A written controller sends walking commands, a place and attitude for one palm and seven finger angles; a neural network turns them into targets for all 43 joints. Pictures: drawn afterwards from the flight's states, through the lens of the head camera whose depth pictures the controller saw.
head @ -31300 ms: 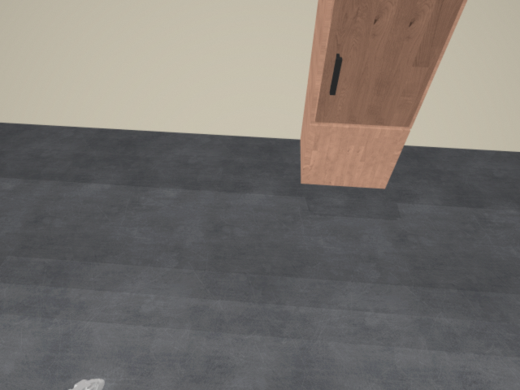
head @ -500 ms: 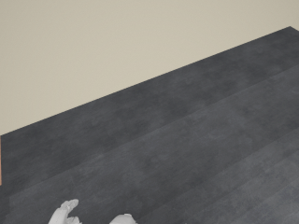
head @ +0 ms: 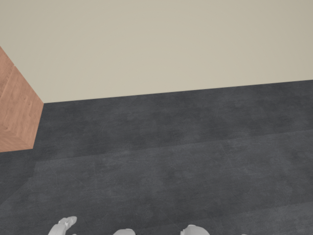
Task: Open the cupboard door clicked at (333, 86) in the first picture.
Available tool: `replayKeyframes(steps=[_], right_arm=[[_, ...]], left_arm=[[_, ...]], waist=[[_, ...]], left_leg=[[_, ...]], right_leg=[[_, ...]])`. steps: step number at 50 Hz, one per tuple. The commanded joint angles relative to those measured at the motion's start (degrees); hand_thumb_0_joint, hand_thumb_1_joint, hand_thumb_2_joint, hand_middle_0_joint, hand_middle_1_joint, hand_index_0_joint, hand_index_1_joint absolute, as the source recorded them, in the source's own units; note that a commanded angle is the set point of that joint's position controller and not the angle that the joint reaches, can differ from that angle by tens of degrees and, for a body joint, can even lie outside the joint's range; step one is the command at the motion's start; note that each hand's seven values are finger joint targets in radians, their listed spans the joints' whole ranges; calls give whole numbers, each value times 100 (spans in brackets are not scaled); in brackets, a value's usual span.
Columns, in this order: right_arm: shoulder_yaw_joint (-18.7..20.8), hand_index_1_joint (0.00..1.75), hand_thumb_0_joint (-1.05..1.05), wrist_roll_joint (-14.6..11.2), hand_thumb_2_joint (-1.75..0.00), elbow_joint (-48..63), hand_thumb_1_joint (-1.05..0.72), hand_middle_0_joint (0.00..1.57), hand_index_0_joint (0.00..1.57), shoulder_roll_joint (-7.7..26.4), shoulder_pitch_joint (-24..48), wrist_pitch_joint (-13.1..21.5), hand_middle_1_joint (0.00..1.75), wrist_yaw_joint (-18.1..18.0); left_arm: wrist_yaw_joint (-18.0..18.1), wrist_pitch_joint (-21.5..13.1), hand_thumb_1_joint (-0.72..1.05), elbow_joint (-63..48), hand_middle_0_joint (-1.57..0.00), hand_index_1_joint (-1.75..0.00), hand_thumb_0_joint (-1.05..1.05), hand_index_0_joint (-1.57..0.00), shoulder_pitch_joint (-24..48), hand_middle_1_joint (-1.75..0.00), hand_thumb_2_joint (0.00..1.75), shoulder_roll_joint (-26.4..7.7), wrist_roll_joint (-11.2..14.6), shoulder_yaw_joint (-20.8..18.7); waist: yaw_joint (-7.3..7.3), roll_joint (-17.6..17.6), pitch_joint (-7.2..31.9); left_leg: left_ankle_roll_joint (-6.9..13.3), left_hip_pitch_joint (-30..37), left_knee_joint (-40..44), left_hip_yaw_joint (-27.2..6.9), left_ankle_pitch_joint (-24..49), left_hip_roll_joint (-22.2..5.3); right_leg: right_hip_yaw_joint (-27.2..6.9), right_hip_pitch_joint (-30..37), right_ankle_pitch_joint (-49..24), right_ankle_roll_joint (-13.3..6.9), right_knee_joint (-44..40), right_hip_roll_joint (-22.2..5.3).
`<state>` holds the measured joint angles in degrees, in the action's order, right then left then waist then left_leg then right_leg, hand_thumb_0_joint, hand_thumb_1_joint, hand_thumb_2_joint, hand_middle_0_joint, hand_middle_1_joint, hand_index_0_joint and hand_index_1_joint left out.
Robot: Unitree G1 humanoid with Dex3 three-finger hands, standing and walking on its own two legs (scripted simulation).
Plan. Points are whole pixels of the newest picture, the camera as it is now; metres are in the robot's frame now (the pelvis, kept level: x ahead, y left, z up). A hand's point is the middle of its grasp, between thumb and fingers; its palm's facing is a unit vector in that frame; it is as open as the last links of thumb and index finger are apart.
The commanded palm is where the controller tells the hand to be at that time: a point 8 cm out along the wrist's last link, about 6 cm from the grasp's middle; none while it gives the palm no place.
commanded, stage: turn to face it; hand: left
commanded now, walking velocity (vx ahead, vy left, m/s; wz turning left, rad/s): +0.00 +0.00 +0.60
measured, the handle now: out of the picture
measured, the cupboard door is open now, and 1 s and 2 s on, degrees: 45 45 45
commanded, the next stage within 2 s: take the last steps up to it in 1.46 s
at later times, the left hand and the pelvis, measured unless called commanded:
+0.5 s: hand out of the picture +0.03 +0.20 -0.17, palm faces +0.34 -0.91 -0.25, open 7.4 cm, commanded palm none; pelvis +0.02 -0.02 +0.00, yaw +19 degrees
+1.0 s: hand out of the picture -0.02 +0.15 -0.18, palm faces +0.62 -0.75 -0.23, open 7.4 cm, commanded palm none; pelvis +0.07 -0.04 -0.01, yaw +38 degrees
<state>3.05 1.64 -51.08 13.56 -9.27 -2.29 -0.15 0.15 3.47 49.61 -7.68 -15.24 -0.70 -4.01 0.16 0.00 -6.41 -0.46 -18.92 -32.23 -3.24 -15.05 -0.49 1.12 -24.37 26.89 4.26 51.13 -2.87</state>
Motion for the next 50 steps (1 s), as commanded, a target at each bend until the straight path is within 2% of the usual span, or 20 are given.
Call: replayKeyframes(steps=[1,2,3,4,8,15,16,18,19,23,30,31,32,33,38,42,46,47,49,50], right_arm=[[376,30,0,-28,-90,483,-90,20,20,1241,330,18,30,-39],[358,30,0,-74,-90,544,-90,20,20,1048,398,3,30,-20],[310,30,0,-121,-90,665,-90,20,20,630,320,-3,30,26],[313,30,0,-82,-90,752,-90,20,20,723,435,-8,30,72],[281,30,0,-74,-90,485,-90,20,20,556,293,-102,30,157],[144,30,0,-107,-90,460,-90,20,20,384,245,33,30,189],[194,30,0,-90,-90,393,-90,20,20,584,-88,75,30,182],[456,30,0,-13,-90,282,-90,20,20,1696,-885,101,30,83],[469,30,0,0,-90,193,-90,20,20,1712,-1074,94,30,-4],[291,30,0,-5,-90,339,-90,20,20,1170,-219,153,30,-114],[372,30,0,-29,-90,446,-90,20,20,1236,353,39,30,-56],[358,30,0,-76,-90,501,-90,20,20,1059,422,28,30,-43],[303,30,0,-134,-90,636,-90,20,20,622,334,27,30,4],[307,30,0,-101,-90,714,-90,20,20,680,381,9,30,45],[209,30,0,-90,-90,430,-90,20,20,446,442,-71,30,156],[106,30,0,-120,-90,478,-90,20,20,248,711,-23,30,200],[121,30,0,-99,-90,411,-90,20,20,394,285,30,30,173],[175,30,0,-73,-90,332,-90,20,20,610,-58,61,30,163],[426,30,0,-14,-90,201,-90,20,20,1702,-869,82,30,75],[385,30,0,-22,-90,136,-90,20,20,1585,-981,83,30,20]], left_arm=[[30,-221,90,-313,-20,-30,0,-20,-636,-30,90,-400,17,-123],[63,-278,90,-274,-20,-30,0,-20,-889,-30,90,-625,-15,-180],[125,-336,90,-301,-20,-30,0,-20,-1002,-30,90,-1165,-111,-294],[134,-316,90,-392,-20,-30,0,-20,-845,-30,90,-1344,-99,-250],[168,-347,90,-544,-20,-30,0,-20,-118,-30,90,-669,-81,-106],[120,-346,90,-230,-20,-30,0,-20,-643,-30,90,-997,-59,-241],[103,-327,90,-281,-20,-30,0,-20,-578,-30,90,-956,-2,-244],[63,-266,90,-702,-20,-30,0,-20,-230,-30,90,-362,29,-53],[77,-218,90,-827,-20,-30,0,-20,170,-30,90,-503,-9,-63],[56,-163,90,-445,-20,-30,0,-20,8,-30,90,-400,18,-99],[14,-237,90,-312,-20,-30,0,-20,-599,-30,90,-396,28,-115],[47,-299,90,-264,-20,-30,0,-20,-920,-30,90,-586,8,-170],[116,-360,90,-243,-20,-30,0,-20,-1084,-30,90,-1168,-100,-294],[128,-346,90,-308,-20,-30,0,-20,-1016,-30,90,-1392,-87,-267],[180,-388,90,-447,-20,-30,0,-20,-399,-30,90,-639,-68,-107],[174,-399,90,-258,-20,-30,0,-20,-823,-30,90,-897,-87,-202],[132,-379,90,-177,-20,-30,0,-20,-733,-30,90,-984,-28,-237],[111,-362,90,-236,-20,-30,0,-20,-618,-30,90,-947,15,-239],[81,-293,90,-658,-20,-30,0,-20,-248,-30,90,-369,31,-52],[128,-213,90,-724,-20,-30,0,-20,102,-30,90,-524,-20,-62]], waist=[[-188,878,983],[-334,237,1001],[-383,-1523,938],[-397,-1735,772],[58,-1589,568],[-89,-1061,1003],[122,-658,1188],[548,1785,1399],[615,792,1245],[140,1072,1102],[-194,882,987],[-361,378,1057],[-412,-1360,1054],[-430,-1840,961],[-64,-1368,728],[-297,-1084,909],[-32,-1053,1038],[193,-715,1176],[588,1711,1436],[600,984,1334]], left_leg=[[670,-158,648,-1208,1077,-908],[385,-656,120,-985,321,-528],[-91,-1690,-1201,-90,-1239,305],[-147,-1488,-2694,85,-2131,314],[-275,-1218,-3407,262,-1290,-123],[-211,195,71,959,-318,136],[-101,922,753,762,505,3],[1406,2244,988,-2287,4269,-2449],[1593,1951,818,-2148,4130,-2469],[1001,1357,783,-1075,3641,-1374],[647,111,505,-1128,1801,-906],[385,-392,-21,-960,975,-578],[-103,-1490,-1356,-55,-934,287],[-172,-1411,-2825,73,-2276,332],[-330,-1192,-2971,379,-1350,-94],[-303,-718,-1399,826,-1223,42],[-144,320,148,1001,-188,158],[-14,1127,697,817,656,-23],[1502,2318,1016,-2218,4193,-2484],[1592,2084,893,-2043,3646,-2390]], right_leg=[[246,1461,-864,-74,-1825,253],[-91,2044,-1075,-155,-2815,-106],[-1890,2456,-802,-716,-3668,-1676],[-2333,1602,-989,-1306,-3902,-2558],[-458,1269,-2936,-1160,-3186,-1575],[349,1912,-4063,-727,-1944,-1551],[541,1487,-3782,-486,-1324,-1497],[565,-1008,1293,148,904,-366],[79,-1152,1074,74,1403,-387],[-141,-733,37,87,1264,-270],[271,1339,-930,-32,-1693,265],[-19,2056,-1363,-96,-2697,-51],[-1820,2647,-1574,-632,-3484,-1656],[-2298,1920,-1828,-1269,-3701,-2593],[-227,1854,-4120,-1123,-2931,-1536],[59,2374,-4878,-1090,-2580,-1658],[490,2039,-4697,-728,-1867,-1599],[670,1476,-4251,-491,-1244,-1541],[548,-932,1298,77,1062,-363],[46,-1064,1133,25,1476,-414]])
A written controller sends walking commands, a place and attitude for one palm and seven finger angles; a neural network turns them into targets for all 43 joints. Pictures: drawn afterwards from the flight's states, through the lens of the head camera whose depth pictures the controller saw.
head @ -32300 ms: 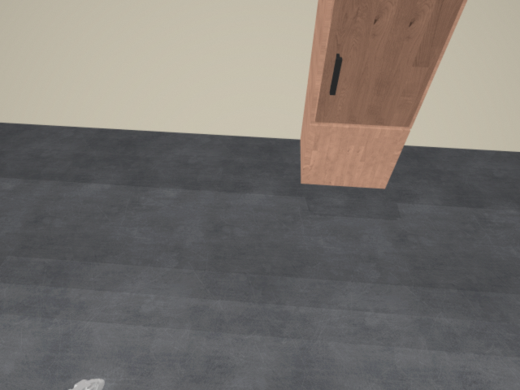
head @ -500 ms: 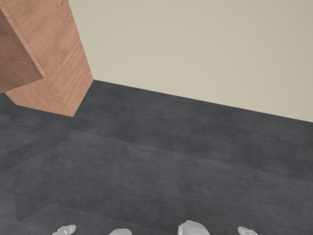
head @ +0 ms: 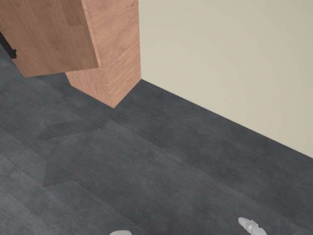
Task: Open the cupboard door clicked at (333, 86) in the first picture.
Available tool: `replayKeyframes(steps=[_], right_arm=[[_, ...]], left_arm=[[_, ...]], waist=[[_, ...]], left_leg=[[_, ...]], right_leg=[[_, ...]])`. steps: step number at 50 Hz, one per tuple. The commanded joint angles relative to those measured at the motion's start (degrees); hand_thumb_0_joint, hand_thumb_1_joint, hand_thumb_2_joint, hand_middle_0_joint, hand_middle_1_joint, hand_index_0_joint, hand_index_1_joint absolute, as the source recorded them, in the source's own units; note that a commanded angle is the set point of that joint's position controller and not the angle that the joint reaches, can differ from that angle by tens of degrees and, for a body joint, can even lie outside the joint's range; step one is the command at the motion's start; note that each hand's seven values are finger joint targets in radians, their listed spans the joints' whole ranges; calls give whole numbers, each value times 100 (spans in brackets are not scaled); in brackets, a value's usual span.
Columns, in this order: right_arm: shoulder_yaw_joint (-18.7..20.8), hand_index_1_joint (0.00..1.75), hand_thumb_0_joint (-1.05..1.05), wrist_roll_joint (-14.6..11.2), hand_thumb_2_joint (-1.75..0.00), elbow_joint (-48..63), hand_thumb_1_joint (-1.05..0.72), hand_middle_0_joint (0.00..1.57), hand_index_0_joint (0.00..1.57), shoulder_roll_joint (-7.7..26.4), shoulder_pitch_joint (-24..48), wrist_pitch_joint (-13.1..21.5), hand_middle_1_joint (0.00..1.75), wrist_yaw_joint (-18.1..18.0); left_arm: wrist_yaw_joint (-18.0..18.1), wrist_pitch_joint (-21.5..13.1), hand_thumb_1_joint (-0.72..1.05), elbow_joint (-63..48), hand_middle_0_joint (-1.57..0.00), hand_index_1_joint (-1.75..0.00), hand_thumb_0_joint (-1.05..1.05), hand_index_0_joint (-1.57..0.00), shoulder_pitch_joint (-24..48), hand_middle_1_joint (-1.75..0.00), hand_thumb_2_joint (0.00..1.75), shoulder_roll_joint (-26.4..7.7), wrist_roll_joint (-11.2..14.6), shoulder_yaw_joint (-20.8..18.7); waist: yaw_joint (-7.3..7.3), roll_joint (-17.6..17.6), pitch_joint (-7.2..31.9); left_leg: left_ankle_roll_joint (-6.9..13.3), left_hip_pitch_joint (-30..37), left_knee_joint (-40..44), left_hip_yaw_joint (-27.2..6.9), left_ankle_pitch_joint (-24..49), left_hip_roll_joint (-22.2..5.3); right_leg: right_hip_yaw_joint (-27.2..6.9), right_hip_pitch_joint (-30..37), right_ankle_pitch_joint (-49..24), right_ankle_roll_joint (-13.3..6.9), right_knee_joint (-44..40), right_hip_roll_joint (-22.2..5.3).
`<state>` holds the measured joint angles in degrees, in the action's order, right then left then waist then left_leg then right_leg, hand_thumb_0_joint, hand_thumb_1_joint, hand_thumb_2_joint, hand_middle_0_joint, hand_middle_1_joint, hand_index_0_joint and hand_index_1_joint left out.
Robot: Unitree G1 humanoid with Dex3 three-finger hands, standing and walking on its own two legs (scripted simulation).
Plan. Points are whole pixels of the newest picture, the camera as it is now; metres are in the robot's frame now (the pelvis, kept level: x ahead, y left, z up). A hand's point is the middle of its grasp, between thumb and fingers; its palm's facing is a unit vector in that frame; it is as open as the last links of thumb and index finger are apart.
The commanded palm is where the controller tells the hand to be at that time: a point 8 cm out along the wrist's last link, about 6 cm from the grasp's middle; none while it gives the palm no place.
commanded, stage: turn to face it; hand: left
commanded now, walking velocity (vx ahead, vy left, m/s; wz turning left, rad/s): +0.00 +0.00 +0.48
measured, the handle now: (5, 41) +0.86 +0.77 -0.09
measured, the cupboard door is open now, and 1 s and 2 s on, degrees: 45 45 45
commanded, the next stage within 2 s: take the last steps up to it in 0.46 s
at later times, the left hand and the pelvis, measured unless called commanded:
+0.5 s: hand out of the picture +0.05 +0.15 -0.14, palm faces +0.21 -0.95 -0.24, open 7.4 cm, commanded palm none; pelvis +0.03 -0.05 +0.02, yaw +12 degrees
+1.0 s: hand out of the picture +0.09 +0.19 -0.15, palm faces +0.38 -0.90 -0.23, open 7.4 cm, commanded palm none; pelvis +0.08 -0.02 +0.00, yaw +20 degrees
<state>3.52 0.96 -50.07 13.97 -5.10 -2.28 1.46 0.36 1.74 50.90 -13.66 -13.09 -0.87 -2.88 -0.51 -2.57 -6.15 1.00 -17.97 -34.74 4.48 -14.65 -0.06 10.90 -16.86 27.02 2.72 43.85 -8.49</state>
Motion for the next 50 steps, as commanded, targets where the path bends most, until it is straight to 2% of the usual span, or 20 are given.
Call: replayKeyframes(steps=[1,6,10,13,14,15,16,17,20,25,29,31,32,35,42,44,45,47,48,50], right_arm=[[321,30,0,66,-90,90,-90,20,20,1423,-1172,114,30,-227],[179,30,0,66,-90,221,-90,20,20,1069,-375,142,30,-267],[216,30,0,78,-90,176,-90,20,20,1077,-282,76,30,-230],[225,30,0,20,-90,202,-90,20,20,988,-145,43,30,-218],[201,30,0,-35,-90,256,-90,20,20,712,-213,44,30,-192],[143,30,0,-55,-90,387,-90,20,20,347,-214,44,30,-147],[134,30,0,-41,-90,423,-90,20,20,453,-206,10,30,-120],[169,30,0,-19,-90,308,-90,20,20,450,-51,-42,30,-149],[125,30,0,-34,-90,60,-90,20,20,338,-200,-55,30,-94],[7,30,0,-69,-90,-50,-90,20,20,50,-13,21,30,-81],[-29,30,0,-29,-90,-319,-90,20,20,225,-615,141,30,-130],[134,30,0,93,-90,-310,-90,20,20,1084,-993,179,30,-159],[163,30,0,125,-90,-369,-90,20,20,1180,-1171,128,30,-208],[64,30,0,96,-90,-379,-90,20,20,821,-1157,272,30,-305],[38,30,0,64,-90,-517,-90,20,20,692,-1121,351,30,-265],[39,30,0,34,-90,-522,-90,20,20,682,-955,330,30,-249],[41,30,0,-5,-90,-496,-90,20,20,594,-824,340,30,-225],[-2,30,0,-13,-90,-133,-90,20,20,250,-553,330,30,-140],[34,30,0,71,-90,-47,-90,20,20,453,-379,307,30,-97],[103,30,0,72,-90,-203,-90,20,20,407,-346,256,30,-49]], left_arm=[[114,-47,90,-743,-20,-30,0,-20,818,-30,90,-619,14,-195],[10,41,90,-399,-20,-30,0,-20,372,-30,90,-549,28,-182],[-10,13,90,-381,-20,-30,0,-20,309,-30,90,-480,21,-160],[8,-89,90,-232,-20,-30,0,-20,-218,-30,90,-553,27,-202],[50,-169,90,-201,-20,-30,0,-20,-439,-30,90,-909,-32,-273],[90,-211,90,-205,-20,-30,0,-20,-475,-30,90,-1410,-102,-357],[89,-198,90,-264,-20,-30,0,-20,-490,-30,90,-1494,-77,-310],[128,-224,90,-255,-20,-30,0,-20,-247,-30,90,-1230,-61,-289],[139,-225,90,-280,-20,-30,0,-20,78,-30,90,-841,-55,-178],[136,-258,90,27,-20,-30,0,-20,-337,-30,90,-1003,-95,-243],[106,-220,90,148,-20,-30,0,-20,-146,-30,90,-891,32,-222],[28,-154,90,-62,-20,-30,0,-20,-84,-30,90,-399,54,-151],[18,-99,90,-211,-20,-30,0,-20,366,-30,90,-451,-9,-122],[-99,-157,90,-149,-20,-30,0,-20,776,-30,90,-410,-42,-142],[-183,-226,90,59,-20,-30,0,-20,515,-30,90,-184,-35,-104],[-180,-259,90,223,-20,-30,0,-20,11,-30,90,-241,-39,-168],[-158,-305,90,353,-20,-30,0,-20,-407,-30,90,-409,-56,-236],[-45,-357,90,522,-20,-30,0,-20,-1355,-30,90,-1341,-83,-428],[-19,-348,90,474,-20,-30,0,-20,-1237,-30,90,-1306,-33,-403],[51,-419,90,395,-20,-30,0,-20,-614,-30,90,-836,-53,-305]], waist=[[574,1402,1131],[102,1174,911],[89,1294,770],[-175,929,871],[-252,-18,1010],[-278,-1456,906],[-315,-1088,987],[-197,-1341,859],[10,-1112,656],[-194,-864,725],[115,-508,892],[279,1769,997],[483,1757,798],[331,1369,404],[102,1074,446],[-186,807,458],[-415,454,476],[-844,-1695,448],[-704,-982,209],[-342,-1147,-84]], left_leg=[[1361,1699,1167,-2656,3505,-2149],[842,901,1278,-1543,2756,-1365],[731,395,1294,-1629,1808,-1214],[423,-150,656,-1605,1383,-897],[63,-669,-173,-1141,333,-384],[-308,-1302,-1480,-381,-1773,387],[-228,-1029,-2437,-696,-2239,191],[-240,-1249,-3132,-815,-1972,70],[-356,-1170,-3029,-574,-1357,-84],[-371,-520,-981,-91,-1344,80],[-227,985,1092,-111,371,-11],[779,1741,1582,-2339,1114,-1852],[1233,1368,1909,-2765,149,-2088],[1217,1210,1945,-2510,60,-1707],[975,719,1849,-1668,70,-1100],[790,95,1441,-1458,-390,-881],[542,-578,825,-1137,-750,-531],[-30,-2360,-1983,-325,-2311,237],[-50,-2406,-2734,-735,-1835,-91],[-130,-2371,-3168,-879,-957,-524]], right_leg=[[-1053,-1917,807,196,2328,159],[-978,-1020,-43,185,1436,338],[-715,-246,-170,126,207,646],[-674,968,-1333,70,-1518,711],[-1538,1534,-1656,-141,-2333,-128],[-2991,1565,-2471,-814,-2795,-1550],[-2896,943,-2464,-1245,-2777,-1904],[-2911,824,-2655,-1271,-2693,-1565],[-1583,832,-3630,-1029,-2400,-974],[-1342,1323,-4422,-1042,-2107,-982],[-953,642,-3312,-482,-1506,-705],[-253,-941,401,68,-47,287],[-505,-1275,1071,6,887,463],[-986,-1913,305,-119,1794,307],[-467,-387,-263,-111,-229,622],[-370,709,-793,-104,-1133,717],[-602,1629,-931,-161,-1743,537],[-4000,2452,781,-1170,-3509,-2120],[-4123,1831,1427,-1445,-3731,-2198],[-3270,1100,927,-1210,-3625,-1828]])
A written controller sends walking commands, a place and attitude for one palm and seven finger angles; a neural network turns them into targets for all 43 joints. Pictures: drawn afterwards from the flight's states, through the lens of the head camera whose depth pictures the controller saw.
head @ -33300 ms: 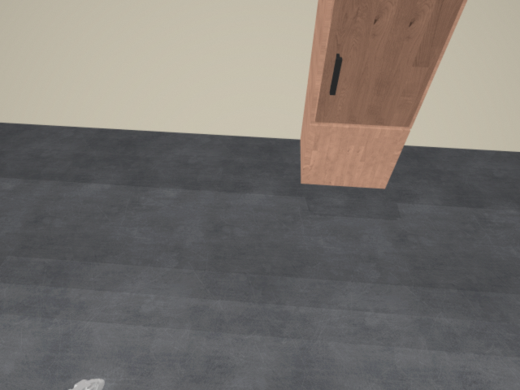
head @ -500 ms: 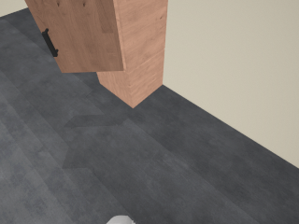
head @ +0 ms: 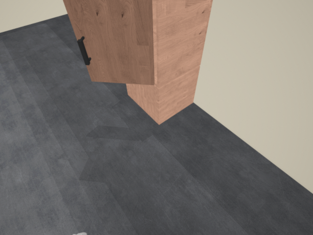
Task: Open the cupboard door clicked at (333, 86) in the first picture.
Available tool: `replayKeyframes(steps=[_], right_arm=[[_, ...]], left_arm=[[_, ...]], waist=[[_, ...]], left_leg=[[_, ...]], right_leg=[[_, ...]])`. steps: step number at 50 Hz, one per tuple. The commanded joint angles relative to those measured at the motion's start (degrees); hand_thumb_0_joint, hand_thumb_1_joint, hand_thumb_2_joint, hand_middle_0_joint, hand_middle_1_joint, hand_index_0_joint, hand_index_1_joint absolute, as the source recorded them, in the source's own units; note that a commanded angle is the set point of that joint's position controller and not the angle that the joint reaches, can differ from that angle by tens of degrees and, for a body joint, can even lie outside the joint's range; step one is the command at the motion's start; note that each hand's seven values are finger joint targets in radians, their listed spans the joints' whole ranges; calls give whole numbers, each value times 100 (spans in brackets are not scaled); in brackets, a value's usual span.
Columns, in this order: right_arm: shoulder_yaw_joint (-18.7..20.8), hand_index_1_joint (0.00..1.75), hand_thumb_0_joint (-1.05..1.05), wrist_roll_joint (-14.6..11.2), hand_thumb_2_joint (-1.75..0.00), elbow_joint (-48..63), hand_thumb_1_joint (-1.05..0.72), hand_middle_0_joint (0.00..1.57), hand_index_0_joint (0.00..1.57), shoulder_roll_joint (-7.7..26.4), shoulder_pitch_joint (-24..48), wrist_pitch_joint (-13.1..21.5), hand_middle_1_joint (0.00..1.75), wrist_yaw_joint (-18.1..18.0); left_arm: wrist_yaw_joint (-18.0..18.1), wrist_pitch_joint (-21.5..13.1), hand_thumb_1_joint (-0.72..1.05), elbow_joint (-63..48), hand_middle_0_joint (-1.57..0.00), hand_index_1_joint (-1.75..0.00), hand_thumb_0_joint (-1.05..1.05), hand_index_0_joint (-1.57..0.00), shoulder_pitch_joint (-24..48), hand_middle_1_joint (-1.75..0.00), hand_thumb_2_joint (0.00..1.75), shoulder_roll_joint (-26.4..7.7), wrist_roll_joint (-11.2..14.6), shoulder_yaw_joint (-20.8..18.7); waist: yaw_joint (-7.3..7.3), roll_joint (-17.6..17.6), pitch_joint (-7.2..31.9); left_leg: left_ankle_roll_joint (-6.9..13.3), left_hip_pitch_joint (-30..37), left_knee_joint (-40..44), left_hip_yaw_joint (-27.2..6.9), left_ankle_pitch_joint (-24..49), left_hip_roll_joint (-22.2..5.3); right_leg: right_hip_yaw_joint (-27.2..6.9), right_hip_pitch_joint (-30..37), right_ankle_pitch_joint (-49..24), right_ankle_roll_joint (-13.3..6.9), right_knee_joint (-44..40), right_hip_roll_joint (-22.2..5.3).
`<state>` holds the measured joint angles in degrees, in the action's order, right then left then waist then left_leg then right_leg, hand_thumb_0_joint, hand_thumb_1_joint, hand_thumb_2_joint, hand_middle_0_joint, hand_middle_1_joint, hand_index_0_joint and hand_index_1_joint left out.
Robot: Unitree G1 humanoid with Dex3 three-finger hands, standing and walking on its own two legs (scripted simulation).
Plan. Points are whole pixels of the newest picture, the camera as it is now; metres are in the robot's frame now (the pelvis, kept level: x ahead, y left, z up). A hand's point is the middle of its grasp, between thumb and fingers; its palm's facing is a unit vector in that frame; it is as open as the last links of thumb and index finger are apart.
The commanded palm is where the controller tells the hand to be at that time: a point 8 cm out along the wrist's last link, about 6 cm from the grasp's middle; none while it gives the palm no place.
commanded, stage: take the last steps up to it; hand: left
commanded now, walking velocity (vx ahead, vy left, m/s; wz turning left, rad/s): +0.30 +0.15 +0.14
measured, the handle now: (85, 50) +1.00 +0.47 -0.09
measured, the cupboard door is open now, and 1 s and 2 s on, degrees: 45 45 45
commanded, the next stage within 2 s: come to a stop and stand still in 0.98 s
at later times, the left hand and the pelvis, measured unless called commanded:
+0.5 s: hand (68, 216) +0.19 +0.29 -0.16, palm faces +0.11 -0.97 -0.20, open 7.4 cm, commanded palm none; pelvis +0.16 +0.09 +0.01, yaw +3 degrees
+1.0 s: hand (71, 178) +0.30 +0.32 -0.15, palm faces +0.15 -0.97 -0.20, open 7.3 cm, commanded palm none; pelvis +0.35 +0.14 +0.02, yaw +4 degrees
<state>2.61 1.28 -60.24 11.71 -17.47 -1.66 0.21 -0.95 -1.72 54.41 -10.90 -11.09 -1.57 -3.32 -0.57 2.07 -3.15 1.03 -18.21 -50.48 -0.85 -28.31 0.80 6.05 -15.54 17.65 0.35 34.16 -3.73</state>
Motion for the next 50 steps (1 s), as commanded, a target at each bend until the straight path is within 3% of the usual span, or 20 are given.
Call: replayKeyframes(steps=[1,4,9,11,12,13,14,15,16,20,28,31,32,33,34,36,38,41,48,50], right_arm=[[170,30,0,41,-90,745,-90,20,20,525,888,171,30,120],[99,30,0,-2,-90,651,-90,20,20,189,782,143,30,218],[44,30,0,-35,-90,786,-90,20,20,81,968,274,30,290],[75,30,0,-9,-90,651,-90,20,20,240,446,331,30,242],[134,30,0,13,-90,469,-90,20,20,550,-169,365,30,173],[307,30,0,90,-90,299,-90,20,20,1201,-983,409,30,83],[375,30,0,90,-90,202,-90,20,20,1544,-1594,377,30,-36],[336,30,0,78,-90,166,-90,20,20,1487,-1446,358,30,-78],[282,30,0,61,-90,293,-90,20,20,1296,-948,369,30,-121],[77,30,0,47,-90,454,-90,20,20,656,-22,487,30,-157],[93,30,0,58,-90,235,-90,20,20,685,-151,447,30,-62],[65,30,0,22,-90,170,-90,20,20,614,-53,409,30,-51],[49,30,0,-36,-90,203,-90,20,20,460,-79,428,30,-28],[34,30,0,-50,-90,380,-90,20,20,288,-163,433,30,11],[95,30,0,8,-90,427,-90,20,20,609,-73,379,30,0],[123,30,0,32,-90,424,-90,20,20,480,458,332,30,25],[70,30,0,56,-90,275,-90,20,20,241,272,266,30,70],[40,30,0,18,-90,220,-90,20,20,4,162,249,30,126],[2,30,0,-23,-90,560,-90,20,20,-7,857,319,30,220],[10,30,0,-21,-90,525,-90,20,20,105,641,363,30,197]], left_arm=[[175,-118,90,19,-20,-30,0,-20,-732,-30,90,-857,12,-209],[136,-227,90,154,-20,-30,0,-20,-786,-30,90,-830,2,-195],[127,-213,90,432,-20,-30,0,-20,-978,-30,90,-1118,-19,-269],[111,-148,90,444,-20,-30,0,-20,-820,-30,90,-1103,0,-289],[81,-113,90,403,-20,-30,0,-20,-788,-30,90,-983,3,-261],[42,-69,90,281,-20,-30,0,-20,-865,-30,90,-626,42,-204],[45,-68,90,-26,-20,-30,0,-20,-495,-30,90,-388,57,-114],[83,-63,90,-176,-20,-30,0,-20,-7,-30,90,-349,33,-60],[88,-62,90,-160,-20,-30,0,-20,97,-30,90,-261,47,-49],[-11,55,90,188,-20,-30,0,-20,-450,-30,90,-205,-3,-58],[-5,84,90,-118,-20,-30,0,-20,73,-30,90,-218,-8,-57],[20,25,90,57,-20,-30,0,-20,-597,-30,90,-427,-26,-147],[43,-50,90,210,-20,-30,0,-20,-1225,-30,90,-788,-62,-235],[83,-90,90,341,-20,-30,0,-20,-1783,-30,90,-1347,-39,-342],[139,-88,90,269,-20,-30,0,-20,-1729,-30,90,-1399,37,-344],[202,-111,90,123,-20,-30,0,-20,-1027,-30,90,-863,42,-216],[183,-222,90,139,-20,-30,0,-20,-861,-30,90,-531,51,-121],[151,-337,90,342,-20,-30,0,-20,-1011,-30,90,-601,39,-140],[150,-274,90,677,-20,-30,0,-20,-1126,-30,90,-827,1,-163],[163,-201,90,689,-20,-30,0,-20,-1017,-30,90,-870,-1,-189]], waist=[[-229,-1450,-401],[-124,-1214,-225],[-207,-1244,48],[87,-1128,148],[379,-516,436],[711,1021,916],[917,1648,1071],[860,1085,748],[677,1255,550],[46,610,229],[-26,14,-85],[-384,-292,-21],[-656,-1026,261],[-749,-2233,464],[-655,-1773,376],[-378,-1114,-305],[-148,-925,-83],[-95,-822,328],[-233,-1246,69],[-71,-1248,75]], left_leg=[[-219,-2087,-1434,-230,793,-697],[-362,-1484,-286,318,1226,-598],[-288,-531,1472,798,1360,-273],[-219,623,2174,1115,1651,-44],[-135,1600,2392,1028,1445,-94],[323,2624,2581,-604,1228,-1302],[947,2811,3350,-2026,1155,-2238],[1184,2264,3506,-2230,798,-2411],[1257,1845,3600,-2101,537,-2351],[903,770,3853,-734,1325,-1652],[1063,599,3927,-253,1410,-1527],[662,16,2837,157,1287,-1039],[342,-626,1506,675,1041,-472],[-1,-1790,-83,960,-375,148],[-45,-1915,-1131,277,-606,-186],[-112,-2130,-1561,-160,532,-596],[-259,-1686,-1139,7,1140,-711],[-407,-1396,-242,358,1381,-620],[-325,-799,1498,745,1704,-330],[-231,31,2081,859,1871,-214]], right_leg=[[-2056,681,1069,-788,-2617,-2058],[-777,682,-682,-559,-2401,-1603],[-317,887,-1334,-446,-1842,-1558],[-33,353,-1076,-273,-1323,-1335],[169,-57,-1179,-151,-371,-1121],[632,-1116,162,109,1339,-447],[379,-2054,1937,155,2908,59],[-167,-2437,1803,-19,3765,-128],[-367,-2688,1390,-65,4097,-326],[-279,-1778,421,-36,3157,-507],[21,-638,-50,-5,761,-211],[36,872,-393,-80,-365,-77],[-878,1916,32,-314,-1017,-737],[-3129,2719,269,-1002,-1997,-2266],[-3773,2132,1189,-1381,-2487,-2702],[-2919,1039,875,-1156,-2560,-2285],[-1670,751,-722,-881,-2447,-1820],[-833,1130,-2395,-793,-2195,-1502],[-408,1115,-2503,-616,-1877,-1409],[-300,734,-2095,-464,-1533,-1310]])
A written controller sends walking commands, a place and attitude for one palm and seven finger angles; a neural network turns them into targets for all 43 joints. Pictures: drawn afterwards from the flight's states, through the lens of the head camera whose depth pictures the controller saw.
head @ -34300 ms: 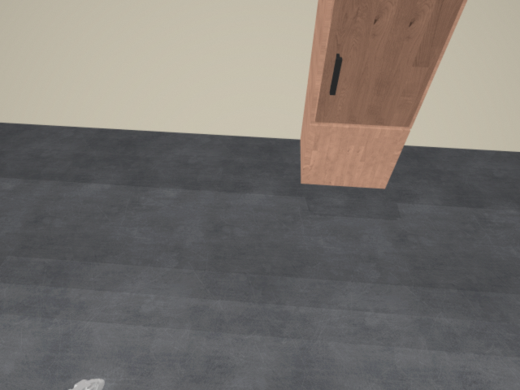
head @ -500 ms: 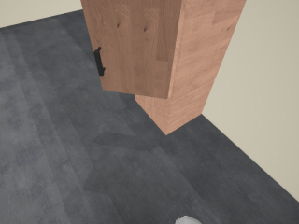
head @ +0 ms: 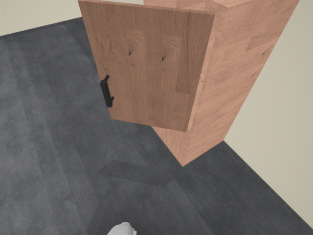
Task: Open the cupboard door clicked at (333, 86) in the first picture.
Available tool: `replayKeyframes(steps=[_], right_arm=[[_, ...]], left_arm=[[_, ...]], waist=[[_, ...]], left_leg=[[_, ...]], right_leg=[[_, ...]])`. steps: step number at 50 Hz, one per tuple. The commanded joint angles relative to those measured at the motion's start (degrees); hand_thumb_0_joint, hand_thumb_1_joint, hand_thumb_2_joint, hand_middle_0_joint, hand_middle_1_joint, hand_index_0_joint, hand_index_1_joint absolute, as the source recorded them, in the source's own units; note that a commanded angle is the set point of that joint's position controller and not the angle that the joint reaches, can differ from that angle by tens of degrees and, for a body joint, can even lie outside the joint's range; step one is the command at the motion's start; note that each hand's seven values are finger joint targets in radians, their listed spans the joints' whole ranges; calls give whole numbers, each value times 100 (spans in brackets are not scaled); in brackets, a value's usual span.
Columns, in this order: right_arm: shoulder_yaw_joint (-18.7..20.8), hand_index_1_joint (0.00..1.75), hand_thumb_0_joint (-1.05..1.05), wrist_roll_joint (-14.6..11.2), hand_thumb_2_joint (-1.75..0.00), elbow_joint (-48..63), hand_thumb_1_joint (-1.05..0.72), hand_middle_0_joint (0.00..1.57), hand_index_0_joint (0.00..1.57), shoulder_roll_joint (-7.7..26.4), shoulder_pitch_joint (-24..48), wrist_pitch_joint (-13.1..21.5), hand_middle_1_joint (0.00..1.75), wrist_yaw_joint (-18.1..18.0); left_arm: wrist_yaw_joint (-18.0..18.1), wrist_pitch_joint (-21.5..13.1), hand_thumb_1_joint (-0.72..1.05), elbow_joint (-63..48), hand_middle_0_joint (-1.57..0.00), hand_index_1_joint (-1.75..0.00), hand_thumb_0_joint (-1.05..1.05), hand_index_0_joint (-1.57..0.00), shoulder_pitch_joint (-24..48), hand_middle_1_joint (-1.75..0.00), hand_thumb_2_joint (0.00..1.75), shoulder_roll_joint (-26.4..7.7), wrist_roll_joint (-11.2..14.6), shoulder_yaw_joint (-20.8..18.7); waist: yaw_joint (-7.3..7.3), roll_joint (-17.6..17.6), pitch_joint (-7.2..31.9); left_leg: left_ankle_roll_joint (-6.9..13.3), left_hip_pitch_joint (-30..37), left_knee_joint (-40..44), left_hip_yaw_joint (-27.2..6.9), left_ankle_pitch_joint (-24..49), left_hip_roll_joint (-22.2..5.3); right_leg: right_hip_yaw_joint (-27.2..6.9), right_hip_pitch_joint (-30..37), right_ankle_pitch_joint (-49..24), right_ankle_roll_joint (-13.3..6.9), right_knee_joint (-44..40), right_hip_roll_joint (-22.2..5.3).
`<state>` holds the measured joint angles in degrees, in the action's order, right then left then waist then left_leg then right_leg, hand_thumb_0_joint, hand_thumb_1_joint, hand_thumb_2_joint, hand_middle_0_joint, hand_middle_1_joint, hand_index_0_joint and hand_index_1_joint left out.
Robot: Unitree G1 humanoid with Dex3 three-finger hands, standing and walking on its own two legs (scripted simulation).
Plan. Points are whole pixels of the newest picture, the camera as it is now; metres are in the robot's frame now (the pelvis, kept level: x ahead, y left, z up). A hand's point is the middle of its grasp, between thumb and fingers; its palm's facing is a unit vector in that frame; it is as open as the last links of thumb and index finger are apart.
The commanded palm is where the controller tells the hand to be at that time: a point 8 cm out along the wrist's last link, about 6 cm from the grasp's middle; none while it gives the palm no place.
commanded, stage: come to a stop and stand still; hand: left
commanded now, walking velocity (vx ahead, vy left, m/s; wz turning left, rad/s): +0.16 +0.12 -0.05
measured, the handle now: (108, 91) +0.67 +0.29 -0.11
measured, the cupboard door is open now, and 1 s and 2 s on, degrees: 45 45 45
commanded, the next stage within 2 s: look again from close up in 0.98 s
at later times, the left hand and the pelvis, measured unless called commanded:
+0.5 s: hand (87, 211) +0.19 +0.24 -0.17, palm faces -0.04 -0.97 -0.24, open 7.4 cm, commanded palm none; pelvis +0.08 +0.04 -0.01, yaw -4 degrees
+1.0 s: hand out of the picture +0.12 +0.19 -0.18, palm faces -0.04 -0.98 -0.20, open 7.3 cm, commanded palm none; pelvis +0.08 +0.01 +0.00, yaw -4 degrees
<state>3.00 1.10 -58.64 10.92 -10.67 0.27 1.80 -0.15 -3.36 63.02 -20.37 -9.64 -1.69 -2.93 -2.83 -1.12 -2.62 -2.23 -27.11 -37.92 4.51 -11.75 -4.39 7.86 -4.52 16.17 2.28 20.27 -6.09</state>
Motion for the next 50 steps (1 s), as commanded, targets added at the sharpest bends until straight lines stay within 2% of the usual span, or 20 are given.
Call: replayKeyframes(steps=[1,2,3,4,5,6,8,10,21,24,25,26,27,29,31,34,35,36,38,50], right_arm=[[-2,30,0,14,-90,220,-90,20,20,347,-505,202,30,-6],[78,30,0,50,-90,31,-90,20,20,735,-1181,237,30,-75],[220,30,0,123,-90,-60,-90,20,20,1372,-1779,257,30,-173],[219,30,0,93,-90,-68,-90,20,20,1517,-2087,185,30,-256],[144,30,0,93,-90,1,-90,20,20,1291,-1671,203,30,-306],[61,30,0,68,-90,167,-90,20,20,1091,-1046,206,30,-357],[-140,30,0,49,-90,324,-90,20,20,613,-258,228,30,-428],[-124,30,0,31,-90,283,-90,20,20,711,10,167,30,-489],[211,30,0,91,-90,274,-90,20,20,1104,-149,-72,30,-495],[235,30,0,29,-90,261,-90,20,20,1102,-225,-121,30,-431],[216,30,0,-1,-90,282,-90,20,20,914,-332,-124,30,-397],[185,30,0,-43,-90,345,-90,20,20,658,-396,-135,30,-353],[99,30,0,-67,-90,415,-90,20,20,409,-378,-187,30,-308],[67,30,0,-29,-90,407,-90,20,20,329,-214,-277,30,-339],[18,30,0,-52,-90,234,-90,20,20,289,-478,-258,30,-348],[-45,30,0,-32,-90,-37,-90,20,20,280,-777,-181,30,-341],[-61,30,0,-5,-90,-100,-90,20,20,405,-776,-106,30,-350],[-77,30,0,21,-90,-82,-90,20,20,622,-641,-65,30,-366],[-104,30,0,8,-90,-150,-90,20,20,610,-421,-35,30,-369],[-157,30,0,-22,-90,-544,-90,20,20,261,-837,1,30,-413]], left_arm=[[83,-1,90,-191,-20,-30,0,-20,26,-30,90,-977,21,-224],[67,39,90,-241,-20,-30,0,-20,-28,-30,90,-807,28,-177],[56,74,90,-346,-20,-30,0,-20,-251,-30,90,-471,75,-121],[93,72,90,-575,-20,-30,0,-20,-11,-30,90,-319,59,-41],[146,99,90,-619,-20,-30,0,-20,296,-30,90,-311,67,28],[175,152,90,-540,-20,-30,0,-20,290,-30,90,-213,92,53],[170,301,90,-294,-20,-30,0,-20,-14,-30,90,-214,122,65],[162,438,90,-234,-20,-30,0,-20,-159,-30,90,-307,141,49],[101,664,90,-1053,-20,-30,0,-20,632,-30,90,-504,49,-132],[110,592,90,-1020,-20,-30,0,-20,427,-30,90,-595,42,-138],[134,533,90,-1051,-20,-30,0,-20,407,-30,90,-785,13,-143],[157,474,90,-1091,-20,-30,0,-20,497,-30,90,-1092,-31,-172],[152,452,90,-1124,-20,-30,0,-20,698,-30,90,-1284,-16,-138],[193,383,90,-1085,-20,-30,0,-20,928,-30,90,-1174,-5,-96],[225,351,90,-1018,-20,-30,0,-20,1136,-30,90,-1017,41,-32],[199,333,90,-840,-20,-30,0,-20,1149,-30,90,-916,125,24],[176,335,90,-790,-20,-30,0,-20,1029,-30,90,-751,149,63],[173,370,90,-771,-20,-30,0,-20,950,-30,90,-653,171,87],[173,428,90,-605,-20,-30,0,-20,904,-30,90,-657,148,72],[182,268,90,-115,-20,-30,0,-20,525,-30,90,-499,152,139]], waist=[[408,-653,111],[651,59,523],[806,1452,1014],[919,1533,1086],[785,1087,786],[539,1329,581],[185,838,315],[94,657,409],[322,992,622],[218,868,697],[220,333,633],[294,-591,631],[343,-1044,442],[337,-980,561],[443,-983,559],[513,-570,440],[405,13,441],[274,493,270],[195,682,8],[319,-139,69]], left_leg=[[146,1677,1179,376,357,378],[296,2731,1213,80,554,16],[882,3635,1355,-1602,1083,-1331],[1397,3500,1813,-2244,1462,-1917],[1447,2708,1909,-2150,1722,-1950],[1434,2001,1981,-1954,2038,-1883],[1170,1187,2068,-1110,2759,-1532],[1170,1215,1879,-769,3378,-1517],[1194,1629,1628,-912,3053,-1685],[868,1310,1314,-705,2130,-1275],[624,1087,973,-556,1498,-944],[247,658,480,-8,177,-331],[49,659,-100,168,-1445,205],[80,545,-909,-201,-1883,299],[30,755,-554,-204,-1502,276],[60,1674,1181,-297,54,190],[249,1862,1457,-786,927,-247],[429,1429,1642,-1085,1076,-581],[425,1050,1850,-1062,624,-484],[255,1824,1821,-550,498,-196]], right_leg=[[-297,-721,-1821,-556,369,-879],[-80,-1241,-1225,-419,1449,-579],[332,-2367,1198,-170,2966,205],[-101,-2814,2231,-252,4338,425],[-451,-2914,2026,-316,4968,242],[-746,-2796,1626,-257,4980,33],[-893,-1936,1136,-118,4123,-83],[-709,-1498,1195,-72,3270,50],[-630,-1516,929,-194,2383,404],[-427,-591,-326,-244,940,480],[-764,-317,-1085,-348,337,245],[-1640,-209,-1987,-659,89,-621],[-1842,-759,-2281,-1129,-140,-1278],[-1836,-681,-3133,-1381,13,-1111],[-1420,-482,-3597,-1288,290,-840],[-1283,-797,-2370,-835,514,-511],[-1112,-935,-1639,-547,602,-142],[-1011,-708,-966,-364,466,86],[-961,-474,-509,-347,331,162],[-1138,-539,-966,-447,-248,10]])
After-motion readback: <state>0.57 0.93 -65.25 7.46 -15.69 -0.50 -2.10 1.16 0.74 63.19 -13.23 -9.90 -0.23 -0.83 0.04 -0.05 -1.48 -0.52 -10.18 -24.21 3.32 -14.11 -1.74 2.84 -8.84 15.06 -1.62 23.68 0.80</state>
